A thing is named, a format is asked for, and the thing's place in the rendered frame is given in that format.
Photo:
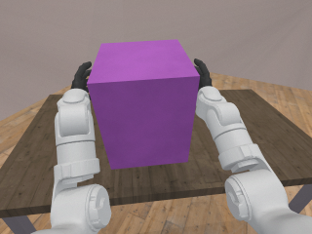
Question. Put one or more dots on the robot right hand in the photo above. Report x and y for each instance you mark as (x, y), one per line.
(205, 80)

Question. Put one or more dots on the robot right forearm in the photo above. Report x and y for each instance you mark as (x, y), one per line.
(237, 152)

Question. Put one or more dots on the robot left hand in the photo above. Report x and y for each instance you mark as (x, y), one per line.
(80, 81)

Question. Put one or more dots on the robot left forearm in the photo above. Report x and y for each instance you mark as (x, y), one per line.
(75, 141)

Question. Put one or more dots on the table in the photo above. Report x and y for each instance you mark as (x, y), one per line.
(27, 177)

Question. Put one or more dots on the carton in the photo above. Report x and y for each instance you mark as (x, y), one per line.
(144, 95)

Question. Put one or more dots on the robot right upper arm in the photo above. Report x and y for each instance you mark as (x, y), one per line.
(258, 198)

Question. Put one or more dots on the robot left upper arm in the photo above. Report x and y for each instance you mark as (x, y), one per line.
(79, 210)

